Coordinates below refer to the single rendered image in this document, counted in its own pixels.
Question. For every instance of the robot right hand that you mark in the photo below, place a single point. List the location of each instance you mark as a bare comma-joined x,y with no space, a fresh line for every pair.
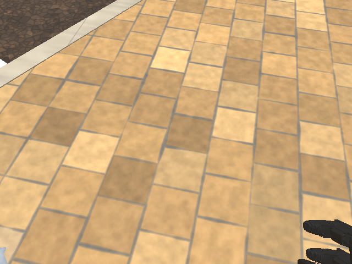
339,232

